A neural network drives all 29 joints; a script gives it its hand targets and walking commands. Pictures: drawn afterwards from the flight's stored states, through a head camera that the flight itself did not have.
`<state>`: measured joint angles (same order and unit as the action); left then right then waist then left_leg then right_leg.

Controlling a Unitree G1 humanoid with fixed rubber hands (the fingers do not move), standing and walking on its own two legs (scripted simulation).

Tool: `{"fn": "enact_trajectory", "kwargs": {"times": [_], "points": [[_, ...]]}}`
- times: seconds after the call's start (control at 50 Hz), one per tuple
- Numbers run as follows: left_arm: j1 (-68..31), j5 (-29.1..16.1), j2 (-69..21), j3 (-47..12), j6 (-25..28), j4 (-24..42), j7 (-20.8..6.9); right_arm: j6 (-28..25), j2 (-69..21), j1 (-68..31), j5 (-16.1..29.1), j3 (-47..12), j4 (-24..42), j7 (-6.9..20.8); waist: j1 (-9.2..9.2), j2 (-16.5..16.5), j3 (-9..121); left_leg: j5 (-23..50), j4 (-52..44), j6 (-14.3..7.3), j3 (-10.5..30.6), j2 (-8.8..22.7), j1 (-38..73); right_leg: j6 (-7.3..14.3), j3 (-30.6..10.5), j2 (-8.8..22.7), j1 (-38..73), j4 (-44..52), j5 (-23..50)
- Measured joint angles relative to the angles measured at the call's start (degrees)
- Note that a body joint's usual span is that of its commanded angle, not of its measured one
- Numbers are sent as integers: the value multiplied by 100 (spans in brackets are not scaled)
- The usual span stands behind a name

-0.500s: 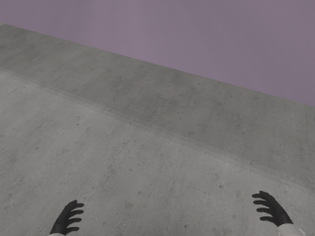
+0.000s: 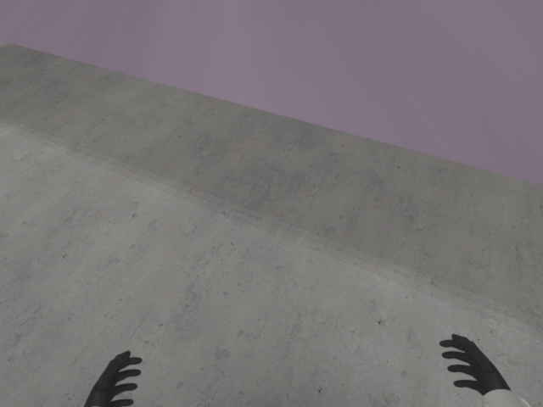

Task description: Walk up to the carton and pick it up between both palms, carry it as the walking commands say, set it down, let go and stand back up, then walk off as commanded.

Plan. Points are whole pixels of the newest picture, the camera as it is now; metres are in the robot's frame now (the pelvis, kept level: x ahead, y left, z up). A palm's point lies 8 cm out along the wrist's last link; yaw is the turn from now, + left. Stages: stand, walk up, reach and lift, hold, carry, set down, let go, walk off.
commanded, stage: walk up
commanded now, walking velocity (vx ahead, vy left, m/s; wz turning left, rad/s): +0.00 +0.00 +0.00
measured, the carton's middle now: out of the picture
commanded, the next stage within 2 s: none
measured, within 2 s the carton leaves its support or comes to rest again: neither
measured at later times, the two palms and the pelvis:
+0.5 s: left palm out of the picture +0.06 +0.32 -0.11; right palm out of the picture +0.12 -0.23 -0.08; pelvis -0.03 +0.03 +0.00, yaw +8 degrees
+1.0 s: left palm out of the picture -0.06 +0.27 -0.09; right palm out of the picture +0.08 -0.26 -0.09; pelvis -0.08 -0.03 +0.01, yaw +17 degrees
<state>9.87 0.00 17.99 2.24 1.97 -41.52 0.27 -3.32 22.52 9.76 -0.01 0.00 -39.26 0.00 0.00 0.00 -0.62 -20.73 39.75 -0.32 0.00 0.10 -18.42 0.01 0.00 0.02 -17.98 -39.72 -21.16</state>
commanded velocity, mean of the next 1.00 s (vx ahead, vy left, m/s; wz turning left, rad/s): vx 0.01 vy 0.01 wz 0.41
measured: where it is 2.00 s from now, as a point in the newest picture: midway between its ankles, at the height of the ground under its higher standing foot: outside the picture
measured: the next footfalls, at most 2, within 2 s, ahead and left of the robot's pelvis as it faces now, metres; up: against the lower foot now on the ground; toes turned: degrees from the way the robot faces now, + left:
right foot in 0.94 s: -0.01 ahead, -0.12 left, +0.00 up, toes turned +12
left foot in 1.36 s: -0.11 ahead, +0.10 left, +0.00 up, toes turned +27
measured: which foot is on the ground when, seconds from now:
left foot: down 0.00-0.94, up 0.96-1.00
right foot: down 0.00-0.46, up 0.48-0.92, down 0.94-1.00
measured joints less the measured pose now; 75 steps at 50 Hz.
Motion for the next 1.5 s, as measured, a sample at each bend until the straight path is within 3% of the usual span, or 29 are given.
{"fn": "enact_trajectory", "kwargs": {"times": [0.26, 0.3, 0.38, 0.44, 0.48, 0.54, 0.7, 0.84, 0.92, 0.96, 1.0, 1.08, 1.2, 1.26, 1.32, 1.34, 1.36, 1.42, 1.5], "points": [[-102, 0, 16, 0, -107, -165, 18, 165, 2, -62, 0, -1, -164, 58, -1, -4, 2, 96, -62, 35, -1, -4, 49, 7, 4, 8, 25, 0, 52], [-110, 0, 17, 1, -268, -129, 39, 375, -62, 33, 0, -1, -167, 72, 20, 5, -12, 91, 66, 103, -6, -14, -80, 6, 114, 72, 28, 17, 58], [-95, 0, 16, 0, -426, -90, 44, 670, -277, 229, 0, -3, -234, 98, 24, 79, -21, -592, 778, 215, -2, -12, -552, 6, 465, 293, 28, 154, 133], [-26, 0, 14, 2, -502, -88, 49, 699, -435, 270, 0, -2, -227, 163, 29, 150, -18, -302, 431, 229, 6, -10, -404, -86, 620, 447, 32, 157, 139], [17, 0, 13, 9, -531, -92, 49, 665, -475, 268, 0, 0, -229, 173, 28, 152, -59, 303, 32, 47, 3, -13, -224, -129, 659, 474, 0, 5, 26], [18, 0, 12, 9, -614, -90, 49, 620, -503, 312, 0, 1, -231, 173, 33, 148, -171, 342, -90, -209, 16, -24, -179, -129, 447, 363, -309, -898, -490], [-57, 0, 16, 9, -636, -87, 49, 616, -461, 582, 0, 1, -230, 167, 34, 155, -288, 870, -762, -229, 226, -26, -101, -129, 214, 239, -479, -1359, -529], [-188, 0, 18, 8, -644, -85, 49, 718, -458, 555, 0, 1, -231, 158, 122, 147, -307, 1182, -929, -101, 440, -40, -240, -129, 176, 82, -450, -1205, -533], [-130, 0, 22, 6, -626, -81, 50, 767, -448, 493, 0, 0, -227, 145, 115, 158, -292, 1365, -1035, 96, 553, -164, -330, -129, 200, 12, 169, 181, -439], [31, 0, 19, 6, -607, -89, 53, 780, -448, 437, -1, 2, -234, 133, 67, 157, -300, 735, -642, 248, 560, -268, -513, -69, 240, 62, 390, 691, 180], [205, 0, 22, 7, -631, -93, 65, 799, -475, 429, -1, 1, -239, 126, 61, 133, -301, 91, 485, 313, 550, -270, -900, -3, 444, 153, 457, 709, 374], [374, 0, 19, 6, -581, -100, 73, 799, -456, 310, 0, 37, -232, 126, 14, 120, -293, 28, 1974, 431, 562, -220, -1317, 98, 741, 396, 577, 842, 380], [391, 0, 18, 5, -438, -88, 83, 802, -446, 65, 0, 35, -230, 154, 10, 97, -290, 29, 2132, 548, 561, -70, -1197, 101, 1183, 590, 580, 872, 382], [393, 0, 16, 4, -436, -84, 83, 792, -452, -44, 0, 35, -226, 189, -8, 93, -290, -6, 1519, 554, 506, -58, -900, 89, 1417, 617, 579, 873, 381], [395, 0, 14, 7, -447, -78, 83, 736, -466, -66, 0, 35, -224, 196, -37, 97, -288, 0, 436, 494, 383, -58, -367, 7, 1618, 641, 574, 830, 364], [403, 0, 14, 9, -466, -71, 83, 691, -455, -46, 0, 36, -223, 196, -51, 86, -289, 183, -10, 429, 362, -51, -105, -12, 1648, 653, 528, 683, 302], [391, 0, 14, 22, -493, -65, 83, 646, -448, -39, 0, 36, -229, 196, -62, 91, -315, 391, -202, 233, 355, -60, 5, -14, 1600, 667, 402, 384, 116], [226, 0, 12, 25, -622, -55, 79, 583, -512, 137, 0, 36, -233, 192, -85, 145, -385, 265, -157, -170, 371, -129, -62, -13, 876, 494, -225, -856, -500], [-58, 0, 16, 24, -633, -31, 40, 538, -529, 567, 0, 35, -232, 141, -67, 144, -387, 569, -649, -205, 497, -130, 47, -15, 433, 399, -742, -1677, -513]]}}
